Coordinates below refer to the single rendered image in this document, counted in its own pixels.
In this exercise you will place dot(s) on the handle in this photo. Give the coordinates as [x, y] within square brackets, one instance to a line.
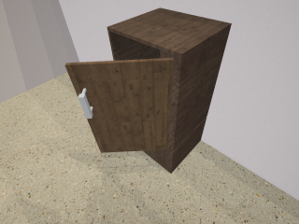
[87, 109]

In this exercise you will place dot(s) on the cupboard door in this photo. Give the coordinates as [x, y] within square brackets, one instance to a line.
[131, 101]

